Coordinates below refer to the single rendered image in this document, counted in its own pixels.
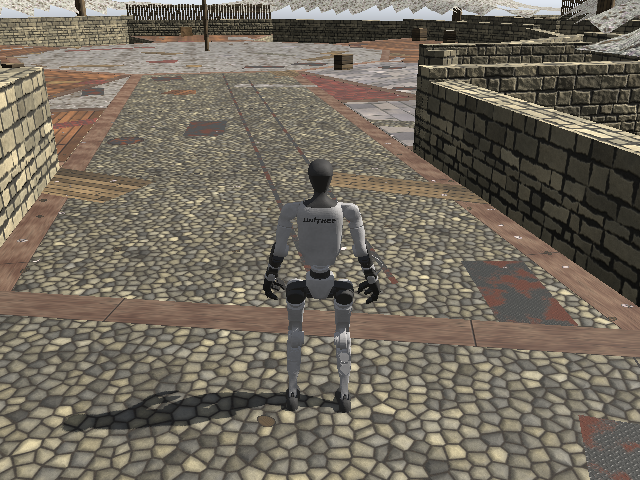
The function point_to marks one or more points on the robot head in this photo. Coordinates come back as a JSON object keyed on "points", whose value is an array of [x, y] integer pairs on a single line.
{"points": [[320, 173]]}

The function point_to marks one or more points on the robot left upper arm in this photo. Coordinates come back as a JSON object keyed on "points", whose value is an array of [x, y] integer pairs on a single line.
{"points": [[288, 212]]}

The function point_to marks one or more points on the right robot forearm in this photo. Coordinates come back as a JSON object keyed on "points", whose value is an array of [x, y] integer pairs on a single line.
{"points": [[368, 266]]}

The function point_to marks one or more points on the robot right upper arm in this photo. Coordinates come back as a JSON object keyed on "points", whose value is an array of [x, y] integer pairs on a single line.
{"points": [[352, 213]]}

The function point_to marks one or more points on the robot torso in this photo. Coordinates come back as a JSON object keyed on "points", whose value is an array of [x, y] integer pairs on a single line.
{"points": [[320, 236]]}

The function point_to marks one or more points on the left robot hand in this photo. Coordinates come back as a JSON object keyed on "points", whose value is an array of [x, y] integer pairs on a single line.
{"points": [[274, 285]]}

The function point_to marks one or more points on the left robot forearm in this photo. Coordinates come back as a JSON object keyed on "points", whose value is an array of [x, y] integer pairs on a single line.
{"points": [[273, 265]]}

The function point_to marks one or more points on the right robot hand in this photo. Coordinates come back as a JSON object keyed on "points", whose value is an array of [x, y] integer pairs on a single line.
{"points": [[375, 288]]}

